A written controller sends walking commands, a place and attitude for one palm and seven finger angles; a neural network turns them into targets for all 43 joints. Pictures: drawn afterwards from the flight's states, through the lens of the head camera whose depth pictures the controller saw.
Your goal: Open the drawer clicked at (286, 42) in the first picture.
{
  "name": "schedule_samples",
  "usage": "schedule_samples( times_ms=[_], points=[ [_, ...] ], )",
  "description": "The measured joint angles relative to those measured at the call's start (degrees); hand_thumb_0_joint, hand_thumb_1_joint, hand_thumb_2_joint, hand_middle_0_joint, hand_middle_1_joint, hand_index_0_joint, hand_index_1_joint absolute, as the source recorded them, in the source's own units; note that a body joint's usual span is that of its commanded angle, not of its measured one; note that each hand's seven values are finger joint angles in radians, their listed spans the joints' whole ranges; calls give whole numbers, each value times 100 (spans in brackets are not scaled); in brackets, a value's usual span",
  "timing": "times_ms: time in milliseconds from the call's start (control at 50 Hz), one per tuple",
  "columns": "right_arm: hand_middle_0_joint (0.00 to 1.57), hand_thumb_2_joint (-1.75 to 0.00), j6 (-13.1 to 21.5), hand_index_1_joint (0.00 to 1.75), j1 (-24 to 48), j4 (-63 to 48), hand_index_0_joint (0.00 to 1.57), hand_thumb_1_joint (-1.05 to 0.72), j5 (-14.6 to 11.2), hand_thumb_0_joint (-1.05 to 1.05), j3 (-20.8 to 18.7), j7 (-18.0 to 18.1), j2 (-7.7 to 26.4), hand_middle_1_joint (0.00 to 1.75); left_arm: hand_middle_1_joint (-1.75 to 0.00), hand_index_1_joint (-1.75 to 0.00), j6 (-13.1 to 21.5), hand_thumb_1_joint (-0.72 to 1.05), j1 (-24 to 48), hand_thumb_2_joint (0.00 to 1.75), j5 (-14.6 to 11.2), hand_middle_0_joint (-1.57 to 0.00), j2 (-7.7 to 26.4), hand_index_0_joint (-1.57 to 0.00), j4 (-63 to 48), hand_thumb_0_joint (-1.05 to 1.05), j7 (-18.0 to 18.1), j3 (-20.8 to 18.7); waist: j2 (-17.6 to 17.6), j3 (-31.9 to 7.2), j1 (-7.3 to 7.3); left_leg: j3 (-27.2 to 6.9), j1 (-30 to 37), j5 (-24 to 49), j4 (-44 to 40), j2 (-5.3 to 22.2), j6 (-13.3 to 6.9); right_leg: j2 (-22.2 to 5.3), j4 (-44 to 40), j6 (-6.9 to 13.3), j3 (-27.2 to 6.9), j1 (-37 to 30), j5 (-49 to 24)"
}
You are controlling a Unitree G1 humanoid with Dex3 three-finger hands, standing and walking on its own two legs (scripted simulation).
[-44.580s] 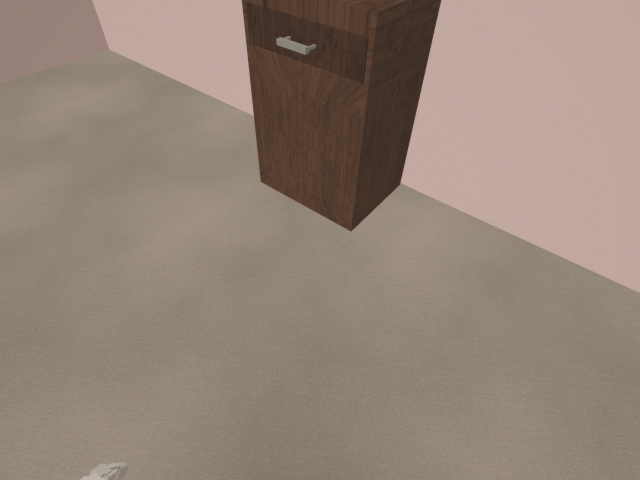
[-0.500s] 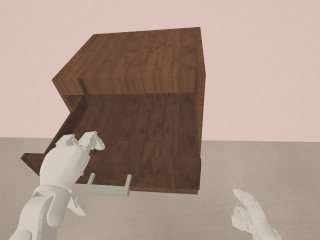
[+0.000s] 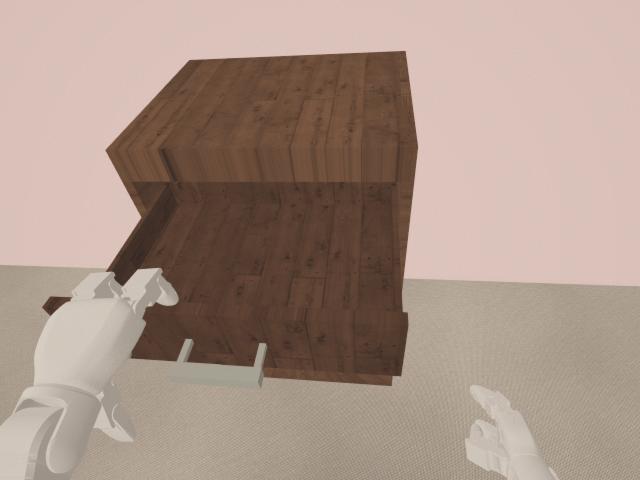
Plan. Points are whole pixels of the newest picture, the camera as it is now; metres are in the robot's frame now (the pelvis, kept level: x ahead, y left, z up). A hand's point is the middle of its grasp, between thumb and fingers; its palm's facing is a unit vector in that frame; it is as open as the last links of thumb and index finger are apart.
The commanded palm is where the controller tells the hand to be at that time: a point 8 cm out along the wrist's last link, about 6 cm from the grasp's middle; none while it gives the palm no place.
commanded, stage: draw the hand back to the body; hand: left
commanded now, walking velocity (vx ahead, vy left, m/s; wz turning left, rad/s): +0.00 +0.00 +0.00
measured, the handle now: (220, 361) +0.27 +0.21 -0.02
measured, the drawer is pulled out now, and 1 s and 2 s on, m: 0.30 0.30 0.30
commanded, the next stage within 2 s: step back with the hand held close in 1.06 s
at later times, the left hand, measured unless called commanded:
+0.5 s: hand (138, 316) +0.22 +0.23 +0.16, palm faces +0.35 -0.85 -0.39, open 11.8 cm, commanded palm +0.16 +0.27 +0.18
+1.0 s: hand (134, 328) +0.21 +0.23 +0.15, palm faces +0.39 -0.82 -0.42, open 7.8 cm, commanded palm +0.16 +0.28 +0.17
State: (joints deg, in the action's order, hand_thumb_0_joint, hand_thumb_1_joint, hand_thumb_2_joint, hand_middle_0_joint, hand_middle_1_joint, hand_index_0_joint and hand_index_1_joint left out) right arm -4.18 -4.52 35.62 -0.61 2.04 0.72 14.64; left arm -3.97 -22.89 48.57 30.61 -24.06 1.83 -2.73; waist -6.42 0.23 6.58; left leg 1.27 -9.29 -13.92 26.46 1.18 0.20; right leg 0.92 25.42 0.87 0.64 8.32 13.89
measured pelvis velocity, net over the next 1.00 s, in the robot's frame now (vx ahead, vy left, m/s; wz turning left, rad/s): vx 0.03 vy -0.01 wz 0.02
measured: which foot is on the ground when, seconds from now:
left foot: down 0.00-1.00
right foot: down 0.00-1.00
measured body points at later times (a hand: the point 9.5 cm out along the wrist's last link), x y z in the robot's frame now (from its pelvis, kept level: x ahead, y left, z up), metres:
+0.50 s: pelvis +0.03 +0.01 +0.00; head +0.02 -0.01 +0.45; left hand +0.19 +0.27 +0.18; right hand +0.21 -0.21 -0.09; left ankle +0.01 +0.12 -0.74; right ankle +0.00 -0.11 -0.74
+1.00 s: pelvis +0.03 -0.01 +0.00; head +0.03 -0.03 +0.45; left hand +0.18 +0.27 +0.17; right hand +0.24 -0.21 -0.08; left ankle +0.01 +0.12 -0.74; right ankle +0.00 -0.11 -0.74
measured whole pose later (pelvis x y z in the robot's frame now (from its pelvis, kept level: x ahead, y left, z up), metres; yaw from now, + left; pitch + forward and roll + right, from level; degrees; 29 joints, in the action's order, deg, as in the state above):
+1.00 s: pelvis +0.03 -0.01 +0.00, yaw +1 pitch -2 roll +0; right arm 6.5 -9.8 35.4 0.1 1.0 4.3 12.0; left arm 3.8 -32.5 -2.1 18.5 -29.1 6.7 -14.8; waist -3.7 -0.2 3.8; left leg 0.2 -8.2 -16.8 26.8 1.5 0.8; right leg 1.2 24.8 1.2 1.7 6.4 16.6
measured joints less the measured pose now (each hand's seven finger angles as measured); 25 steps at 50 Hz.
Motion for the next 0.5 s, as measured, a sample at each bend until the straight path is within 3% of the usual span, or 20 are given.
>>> schedule_samples(
  times_ms=[80, 120, 140, 180, 220, 260, 320, 420, 500],
  points=[
    [20, -90, 20, 30, -34, -3, 20, -90, -10, 2, -21, 10, 5, 30, -120, -120, 4, -49, -59, 30, -83, -32, 19, -32, 23, 0, 33, -179, 15, 15, 12, -8, -39, -27, 54, -9, -16, -9, 9, -19, 7, 14, 6],
    [20, -90, 199, 30, -69, -84, 20, -90, 2, 2, -39, 89, -39, 30, -120, -119, 215, -49, -80, 30, -1981, -32, -360, -32, 40, -1, 89, -426, 20, 146, -82, -37, 23, -36, 67, -28, -40, -27, -4, -31, 36, -73, 12],
    [20, -90, 355, 30, -95, -118, 20, -90, 12, 2, -24, 140, -81, 30, -119, -119, 357, -48, -126, 30, -2711, -32, -611, -32, 53, -1, 150, -527, 48, 206, -136, -35, 51, -46, 74, -33, -46, -32, 5, -35, 34, -99, 22],
    [20, -90, 633, 30, -212, -199, 20, -90, 49, 2, 20, 250, -186, 30, -118, -118, 549, -46, -256, 31, -3736, -32, -1037, -32, -15, -1, 240, -613, 150, 271, -224, -23, 107, -68, 63, -34, -46, -34, 7, -38, 22, -144, 45],
    [20, -90, 873, 30, -386, -230, 20, -90, 98, 2, 58, 335, -286, 30, -116, -116, 672, -43, -398, 33, -4302, -32, -1270, -31, -196, -1, 321, -618, 284, 267, -265, -13, 166, -88, 32, -28, -36, -28, -13, -35, 12, -194, 68],
    [20, -90, 1070, 30, -553, -192, 20, -90, 140, 2, 93, 383, -341, 30, -113, -113, 764, -38, -506, 35, -4601, -31, -1320, -31, -408, -1, 406, -645, 390, 223, -284, -12, 213, -125, 24, -15, -21, -15, -38, -26, 11, -247, 95],
    [20, -90, 1230, 30, -737, -97, 20, -90, 162, 2, 101, 393, -353, 30, -108, -108, 878, -31, -563, 38, -4816, -31, -1257, -30, -622, -1, 506, -798, 464, 151, -315, -28, 260, -184, 28, -8, -9, -7, -71, -20, 27, -318, 140],
    [20, -90, 1240, 30, -797, 43, 20, -90, 141, 2, 16, 344, -271, 30, -98, -98, 954, -16, -567, 44, -4967, -29, -1205, -29, -620, -1, 531, -1091, 412, 118, -363, -27, 257, -237, 28, -11, -17, -11, -106, -33, 26, -330, 172],
    [20, -90, 1195, 30, -744, 84, 20, -90, 124, 2, -69, 319, -215, 30, -89, -89, 947, -2, -703, 50, -5012, -28, -1243, -27, -572, -1, 474, -1102, 364, 108, -386, -6, 194, -246, 11, -19, -28, -19, -101, -45, 7, -250, 187]
  ],
)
